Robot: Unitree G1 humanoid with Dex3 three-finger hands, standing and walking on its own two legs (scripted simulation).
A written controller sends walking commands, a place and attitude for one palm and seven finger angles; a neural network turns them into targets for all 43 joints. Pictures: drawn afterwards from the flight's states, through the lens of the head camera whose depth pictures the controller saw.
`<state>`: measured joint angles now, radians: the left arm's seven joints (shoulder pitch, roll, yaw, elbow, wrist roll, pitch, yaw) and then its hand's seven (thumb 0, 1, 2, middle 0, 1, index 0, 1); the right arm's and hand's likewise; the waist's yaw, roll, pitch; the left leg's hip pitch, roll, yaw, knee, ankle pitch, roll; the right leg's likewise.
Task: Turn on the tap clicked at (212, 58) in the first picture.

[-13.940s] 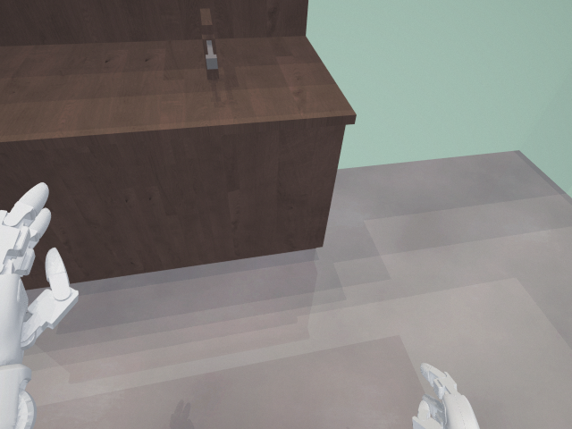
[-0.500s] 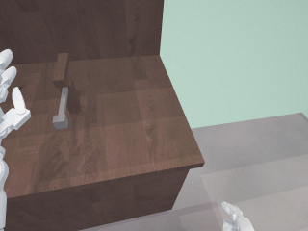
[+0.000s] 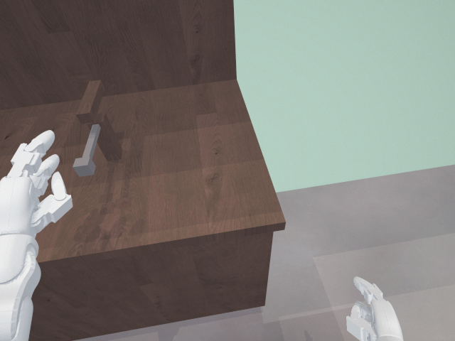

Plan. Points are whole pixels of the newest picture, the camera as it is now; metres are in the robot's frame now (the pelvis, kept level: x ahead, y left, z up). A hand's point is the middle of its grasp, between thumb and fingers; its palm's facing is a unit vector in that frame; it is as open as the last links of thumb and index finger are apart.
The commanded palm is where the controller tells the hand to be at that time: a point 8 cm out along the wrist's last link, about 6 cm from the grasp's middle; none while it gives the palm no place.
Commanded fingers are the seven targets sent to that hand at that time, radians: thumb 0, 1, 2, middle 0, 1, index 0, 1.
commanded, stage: turn the palm inward beside the body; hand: left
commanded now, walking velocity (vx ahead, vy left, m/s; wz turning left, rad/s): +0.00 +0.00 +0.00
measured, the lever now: (84, 166) +0.39 +0.33 +0.10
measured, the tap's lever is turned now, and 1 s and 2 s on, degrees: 0 0 0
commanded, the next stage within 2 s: reach beside the lever's end, fingers flat in 1.56 s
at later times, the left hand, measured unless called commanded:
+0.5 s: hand (53, 210) +0.25 +0.28 +0.16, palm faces +0.34 -0.91 -0.23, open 7.4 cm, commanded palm +0.20 +0.33 +0.18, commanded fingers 0.00 0.90 0.90 -0.20 -0.30 -0.20 -0.30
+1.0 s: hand (44, 242) +0.20 +0.27 +0.16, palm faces +0.41 -0.90 -0.17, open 7.4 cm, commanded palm +0.15 +0.31 +0.17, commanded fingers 0.00 0.90 0.90 -0.20 -0.30 -0.20 -0.30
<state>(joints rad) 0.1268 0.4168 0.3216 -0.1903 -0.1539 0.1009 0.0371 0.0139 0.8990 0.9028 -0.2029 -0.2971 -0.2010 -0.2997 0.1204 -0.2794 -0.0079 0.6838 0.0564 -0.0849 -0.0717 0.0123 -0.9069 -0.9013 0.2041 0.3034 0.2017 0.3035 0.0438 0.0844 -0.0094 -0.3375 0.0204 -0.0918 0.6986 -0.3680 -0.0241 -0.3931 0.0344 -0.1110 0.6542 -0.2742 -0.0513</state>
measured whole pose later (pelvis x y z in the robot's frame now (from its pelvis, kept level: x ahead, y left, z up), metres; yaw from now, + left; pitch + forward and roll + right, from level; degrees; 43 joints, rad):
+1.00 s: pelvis +0.02 +0.04 +0.00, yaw -1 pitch -1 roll +0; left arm 0.51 0.26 0.25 -0.58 -0.23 0.19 0.13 0.02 0.90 0.90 -0.21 -0.30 -0.20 -0.30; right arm 0.20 -0.22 0.05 0.64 0.06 -0.17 -0.08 0.01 -0.90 -0.90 0.21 0.30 0.20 0.30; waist 0.09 0.05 -0.07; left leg -0.27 -0.02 -0.05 0.66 -0.37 0.00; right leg -0.34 -0.01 -0.07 0.64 -0.28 -0.02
